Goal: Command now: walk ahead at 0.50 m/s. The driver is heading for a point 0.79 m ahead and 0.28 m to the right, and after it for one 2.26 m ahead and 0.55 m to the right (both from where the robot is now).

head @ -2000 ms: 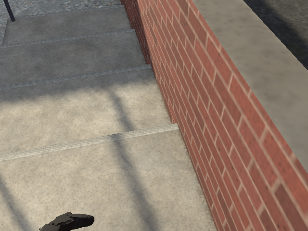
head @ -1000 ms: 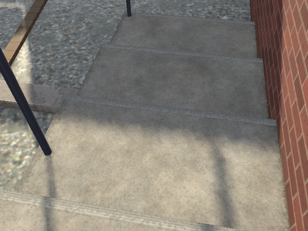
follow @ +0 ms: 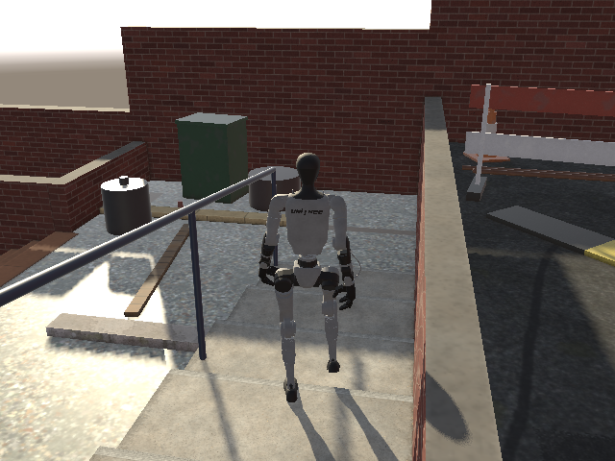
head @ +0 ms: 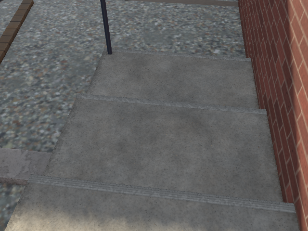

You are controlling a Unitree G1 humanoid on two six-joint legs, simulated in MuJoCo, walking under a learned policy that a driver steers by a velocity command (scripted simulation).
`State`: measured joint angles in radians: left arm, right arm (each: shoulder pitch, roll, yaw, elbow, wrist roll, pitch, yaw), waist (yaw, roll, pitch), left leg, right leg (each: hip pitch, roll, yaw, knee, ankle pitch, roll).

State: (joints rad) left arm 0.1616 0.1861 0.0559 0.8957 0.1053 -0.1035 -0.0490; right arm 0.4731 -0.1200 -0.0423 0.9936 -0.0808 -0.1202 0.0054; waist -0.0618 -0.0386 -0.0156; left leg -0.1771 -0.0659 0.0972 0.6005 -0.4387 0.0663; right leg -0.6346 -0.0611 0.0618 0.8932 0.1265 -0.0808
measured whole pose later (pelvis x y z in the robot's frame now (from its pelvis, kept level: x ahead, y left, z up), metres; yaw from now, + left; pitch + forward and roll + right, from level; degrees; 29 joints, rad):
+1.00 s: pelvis +0.58 -0.03 -0.10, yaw -23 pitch -1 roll +3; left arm 0.11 0.20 0.05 0.86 0.08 -0.07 -0.09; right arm 0.47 -0.17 -0.01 1.05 -0.09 -0.14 0.02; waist -0.09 -0.05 0.05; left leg 0.04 -0.01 0.25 0.22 -0.22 0.02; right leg -0.65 -0.10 0.03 0.88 0.02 -0.07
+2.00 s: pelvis +0.80 -0.22 -0.21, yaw -29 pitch +6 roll +1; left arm 0.26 0.21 -0.03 0.61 0.05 -0.10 0.02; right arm 0.15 -0.28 -0.04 0.70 -0.08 -0.07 -0.02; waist 0.06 0.01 -0.06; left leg -0.75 -0.07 -0.14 0.84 -0.16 -0.02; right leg -0.62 -0.06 -0.10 1.30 -0.77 -0.09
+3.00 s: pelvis +1.07 -0.37 -0.21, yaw -4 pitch +2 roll +0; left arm 0.36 0.20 -0.01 0.83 0.05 -0.11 -0.06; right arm 0.19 -0.25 -0.06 0.85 -0.07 -0.09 0.03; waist 0.03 -0.01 -0.03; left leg -0.64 0.01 -0.05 0.99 -0.15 0.01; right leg -0.11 0.08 -0.02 0.27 -0.19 -0.10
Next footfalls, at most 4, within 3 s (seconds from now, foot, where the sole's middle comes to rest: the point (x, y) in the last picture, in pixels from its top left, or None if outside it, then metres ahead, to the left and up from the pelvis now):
0.22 right None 0.33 -0.13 -0.88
0.62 left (136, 225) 0.60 0.08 -0.88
1.14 right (199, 207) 0.67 -0.23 -0.88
1.54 left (179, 165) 0.99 -0.18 -1.00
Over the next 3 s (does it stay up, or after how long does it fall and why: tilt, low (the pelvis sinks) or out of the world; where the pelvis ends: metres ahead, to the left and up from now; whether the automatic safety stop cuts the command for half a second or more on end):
stays up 1.07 -0.37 -0.21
